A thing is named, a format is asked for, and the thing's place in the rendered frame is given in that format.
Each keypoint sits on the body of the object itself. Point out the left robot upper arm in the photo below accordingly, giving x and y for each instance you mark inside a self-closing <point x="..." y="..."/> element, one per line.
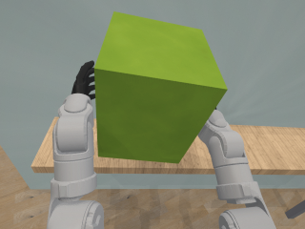
<point x="79" y="214"/>

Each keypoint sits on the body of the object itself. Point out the robot left forearm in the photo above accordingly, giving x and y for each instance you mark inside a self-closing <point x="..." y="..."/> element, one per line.
<point x="72" y="152"/>

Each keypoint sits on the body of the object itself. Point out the carton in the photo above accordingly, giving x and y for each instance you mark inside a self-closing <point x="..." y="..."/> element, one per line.
<point x="156" y="85"/>

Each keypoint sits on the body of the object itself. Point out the table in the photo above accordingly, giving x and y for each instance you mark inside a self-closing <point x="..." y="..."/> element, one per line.
<point x="270" y="150"/>

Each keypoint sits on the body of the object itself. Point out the robot left hand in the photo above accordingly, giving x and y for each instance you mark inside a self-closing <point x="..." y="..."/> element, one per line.
<point x="83" y="80"/>

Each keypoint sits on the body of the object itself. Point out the robot right forearm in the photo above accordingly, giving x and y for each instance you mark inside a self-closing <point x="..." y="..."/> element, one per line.
<point x="234" y="178"/>

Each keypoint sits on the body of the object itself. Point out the right robot upper arm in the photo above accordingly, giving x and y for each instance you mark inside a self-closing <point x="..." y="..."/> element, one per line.
<point x="245" y="218"/>

